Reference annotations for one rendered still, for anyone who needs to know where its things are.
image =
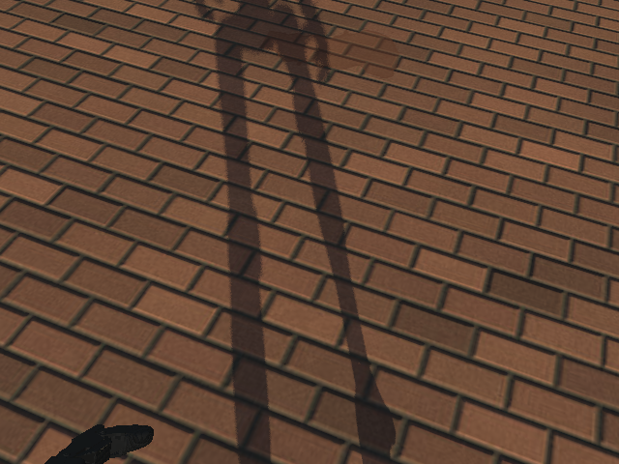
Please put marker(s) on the robot left hand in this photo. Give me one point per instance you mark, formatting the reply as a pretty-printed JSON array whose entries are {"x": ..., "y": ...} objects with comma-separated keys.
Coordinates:
[{"x": 97, "y": 444}]

